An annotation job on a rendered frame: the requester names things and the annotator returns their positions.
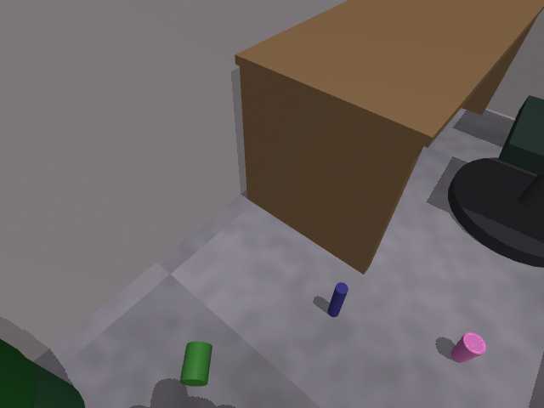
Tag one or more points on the desk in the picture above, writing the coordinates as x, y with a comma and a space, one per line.
336, 110

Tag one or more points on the office chair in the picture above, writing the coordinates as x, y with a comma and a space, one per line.
500, 201

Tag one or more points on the potted plant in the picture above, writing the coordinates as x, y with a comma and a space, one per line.
25, 384

